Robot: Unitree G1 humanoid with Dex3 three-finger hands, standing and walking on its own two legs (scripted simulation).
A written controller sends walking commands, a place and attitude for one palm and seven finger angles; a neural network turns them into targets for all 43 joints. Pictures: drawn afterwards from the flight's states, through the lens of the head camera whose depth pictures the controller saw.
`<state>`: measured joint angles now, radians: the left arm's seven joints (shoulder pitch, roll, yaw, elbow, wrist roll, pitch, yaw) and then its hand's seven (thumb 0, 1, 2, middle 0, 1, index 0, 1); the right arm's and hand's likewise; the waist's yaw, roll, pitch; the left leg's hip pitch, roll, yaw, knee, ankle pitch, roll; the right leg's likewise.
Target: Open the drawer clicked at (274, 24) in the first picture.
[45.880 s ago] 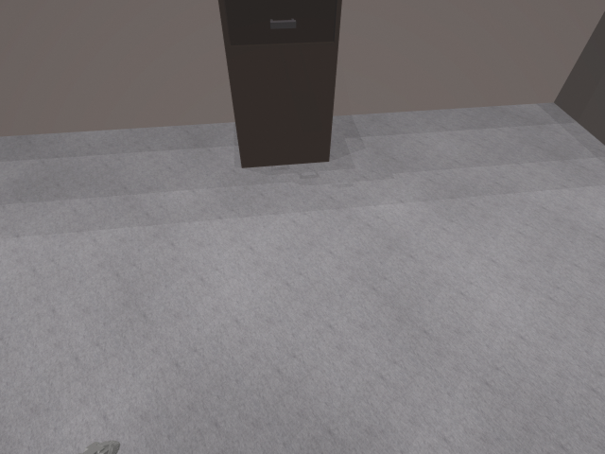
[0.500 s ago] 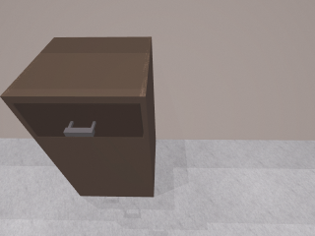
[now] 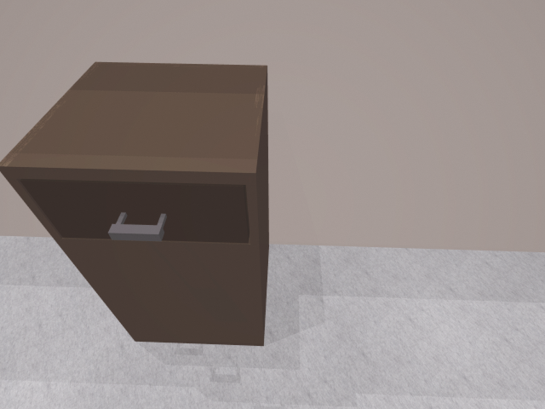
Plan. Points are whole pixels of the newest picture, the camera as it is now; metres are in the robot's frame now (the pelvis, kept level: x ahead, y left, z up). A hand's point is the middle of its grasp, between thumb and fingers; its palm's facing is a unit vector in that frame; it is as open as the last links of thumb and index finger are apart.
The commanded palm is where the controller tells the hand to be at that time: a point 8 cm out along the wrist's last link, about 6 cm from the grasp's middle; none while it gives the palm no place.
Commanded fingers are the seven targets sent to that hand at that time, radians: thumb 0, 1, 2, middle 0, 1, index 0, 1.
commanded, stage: come to a stop and stand still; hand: left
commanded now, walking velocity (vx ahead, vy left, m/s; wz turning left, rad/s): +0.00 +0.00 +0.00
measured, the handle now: (139, 225) +0.46 +0.31 -0.05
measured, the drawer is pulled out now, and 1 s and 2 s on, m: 0.00 0.00 0.00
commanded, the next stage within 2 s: look again from close up in 0.26 s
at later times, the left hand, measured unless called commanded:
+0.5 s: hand out of the picture -0.04 +0.18 -0.18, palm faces +0.02 -0.98 -0.18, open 7.4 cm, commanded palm none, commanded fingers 0.00 0.90 0.90 -0.20 -0.30 -0.20 -0.30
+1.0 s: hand out of the picture -0.01 +0.24 -0.18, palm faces +0.01 -0.98 -0.21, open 7.4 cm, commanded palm none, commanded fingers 0.00 0.90 0.90 -0.20 -0.30 -0.20 -0.30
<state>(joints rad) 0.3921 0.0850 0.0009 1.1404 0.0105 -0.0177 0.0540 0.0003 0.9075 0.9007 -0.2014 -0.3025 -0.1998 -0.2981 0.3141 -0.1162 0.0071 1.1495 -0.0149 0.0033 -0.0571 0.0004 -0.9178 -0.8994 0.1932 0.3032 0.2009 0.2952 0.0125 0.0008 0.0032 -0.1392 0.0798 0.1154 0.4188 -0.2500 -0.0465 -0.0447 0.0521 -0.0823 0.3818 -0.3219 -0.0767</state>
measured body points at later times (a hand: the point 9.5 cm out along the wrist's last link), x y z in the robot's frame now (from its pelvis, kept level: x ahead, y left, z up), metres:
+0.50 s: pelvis -0.01 +0.03 -0.01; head +0.01 +0.02 +0.44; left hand -0.04 +0.23 -0.16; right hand -0.03 -0.19 -0.17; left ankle -0.02 +0.15 -0.74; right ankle -0.07 -0.06 -0.74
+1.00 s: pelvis -0.01 +0.06 +0.00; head -0.01 +0.06 +0.45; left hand -0.01 +0.29 -0.16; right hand -0.02 -0.16 -0.16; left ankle -0.02 +0.15 -0.74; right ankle -0.07 -0.06 -0.74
